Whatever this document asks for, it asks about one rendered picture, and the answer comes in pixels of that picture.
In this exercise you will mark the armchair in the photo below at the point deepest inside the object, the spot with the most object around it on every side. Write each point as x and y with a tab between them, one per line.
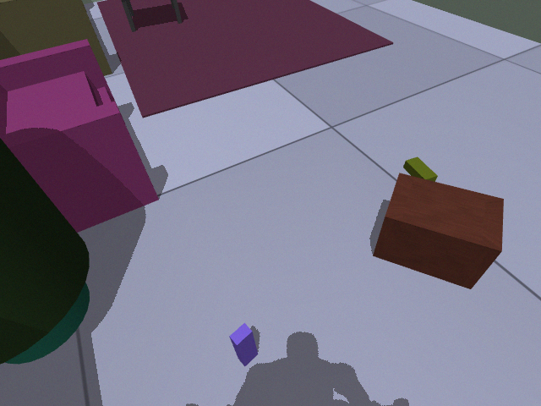
60	120

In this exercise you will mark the potted plant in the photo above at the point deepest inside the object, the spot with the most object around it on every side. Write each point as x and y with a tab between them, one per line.
43	268

